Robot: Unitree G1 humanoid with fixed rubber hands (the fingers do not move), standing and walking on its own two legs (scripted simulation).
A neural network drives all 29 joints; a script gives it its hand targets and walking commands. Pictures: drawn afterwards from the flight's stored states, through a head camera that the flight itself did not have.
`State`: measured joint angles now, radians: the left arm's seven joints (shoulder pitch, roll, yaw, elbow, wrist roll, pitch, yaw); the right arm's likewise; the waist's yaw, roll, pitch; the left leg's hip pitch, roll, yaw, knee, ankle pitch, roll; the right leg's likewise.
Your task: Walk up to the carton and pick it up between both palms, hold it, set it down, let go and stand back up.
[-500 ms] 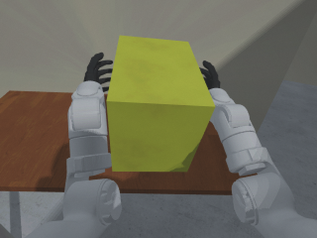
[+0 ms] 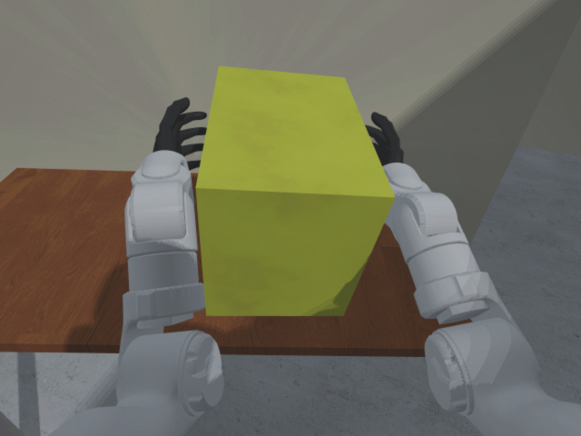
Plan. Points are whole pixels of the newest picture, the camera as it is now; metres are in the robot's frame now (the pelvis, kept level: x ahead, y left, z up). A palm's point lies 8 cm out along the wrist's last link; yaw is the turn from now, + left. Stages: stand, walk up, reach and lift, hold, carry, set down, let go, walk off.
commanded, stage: hold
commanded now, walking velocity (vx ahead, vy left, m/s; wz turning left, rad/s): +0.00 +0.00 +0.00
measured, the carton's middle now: (280, 188) +0.38 +0.01 +0.20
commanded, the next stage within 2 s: none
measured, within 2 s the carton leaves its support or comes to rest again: neither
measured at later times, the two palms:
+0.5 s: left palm (173, 157) +0.36 +0.14 +0.26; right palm (387, 170) +0.36 -0.13 +0.24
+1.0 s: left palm (170, 161) +0.36 +0.14 +0.26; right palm (385, 171) +0.36 -0.13 +0.24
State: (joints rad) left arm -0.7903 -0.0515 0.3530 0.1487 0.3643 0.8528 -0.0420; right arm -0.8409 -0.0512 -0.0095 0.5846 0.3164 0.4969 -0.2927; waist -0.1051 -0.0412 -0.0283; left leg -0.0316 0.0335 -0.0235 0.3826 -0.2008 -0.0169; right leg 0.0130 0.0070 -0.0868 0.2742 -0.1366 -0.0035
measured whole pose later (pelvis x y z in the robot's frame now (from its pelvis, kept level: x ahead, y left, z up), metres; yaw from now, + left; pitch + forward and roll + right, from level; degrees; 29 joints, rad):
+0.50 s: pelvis +0.00 +0.00 +0.00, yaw +0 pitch -8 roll -1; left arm -0.82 -0.04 0.36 0.21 0.36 0.84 -0.04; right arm -0.86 -0.05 -0.03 0.62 0.30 0.49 -0.29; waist -0.10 -0.04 -0.04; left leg -0.04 0.03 -0.03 0.38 -0.19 -0.02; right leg 0.00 0.01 -0.09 0.28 -0.13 -0.01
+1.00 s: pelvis +0.00 +0.00 +0.00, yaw +0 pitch -9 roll -1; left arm -0.78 -0.05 0.35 0.13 0.36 0.86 -0.04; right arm -0.83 -0.05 0.00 0.56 0.33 0.50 -0.30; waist -0.10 -0.04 -0.03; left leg -0.03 0.03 -0.02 0.38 -0.21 -0.02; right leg 0.02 0.01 -0.09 0.27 -0.14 0.00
